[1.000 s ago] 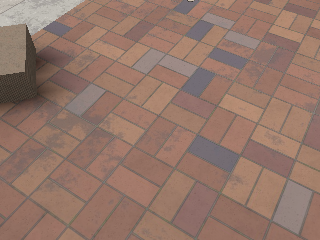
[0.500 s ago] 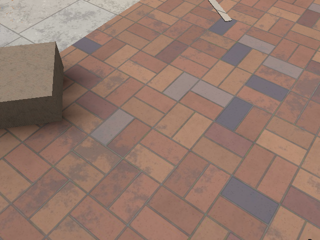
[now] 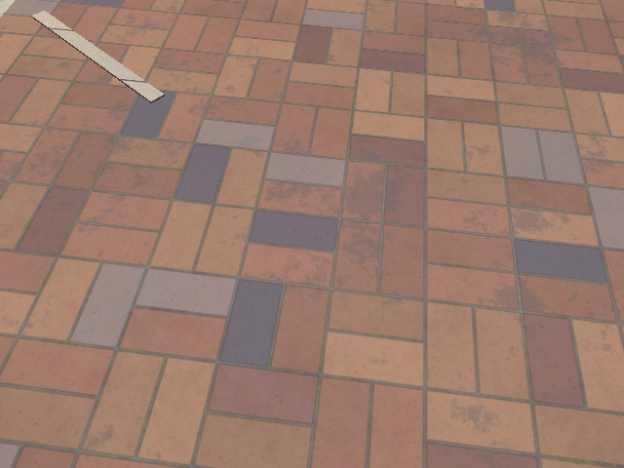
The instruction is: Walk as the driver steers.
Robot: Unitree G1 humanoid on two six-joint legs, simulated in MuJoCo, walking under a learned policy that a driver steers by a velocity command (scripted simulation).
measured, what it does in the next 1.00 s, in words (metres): walks ahead: left foot, then right foot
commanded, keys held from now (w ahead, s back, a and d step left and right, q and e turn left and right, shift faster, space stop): w+e+shift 0.26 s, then w+shift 0.36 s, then w+q+shift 0.34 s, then q+shift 0.04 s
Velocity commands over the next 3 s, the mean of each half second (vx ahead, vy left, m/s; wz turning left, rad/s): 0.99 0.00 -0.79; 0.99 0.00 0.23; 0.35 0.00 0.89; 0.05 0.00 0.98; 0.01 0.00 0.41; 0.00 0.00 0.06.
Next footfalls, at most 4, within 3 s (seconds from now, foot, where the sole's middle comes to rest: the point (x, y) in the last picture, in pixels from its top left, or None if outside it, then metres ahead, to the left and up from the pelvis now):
0.28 left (248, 447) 0.50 0.14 -0.75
0.72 right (415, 329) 0.79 -0.23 -0.75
1.14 left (393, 191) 1.23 -0.22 -0.75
1.54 right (441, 151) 1.41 -0.39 -0.75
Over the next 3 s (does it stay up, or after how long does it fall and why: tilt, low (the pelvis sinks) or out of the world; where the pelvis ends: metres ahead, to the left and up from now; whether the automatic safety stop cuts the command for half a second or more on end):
stays up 1.27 -0.30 0.02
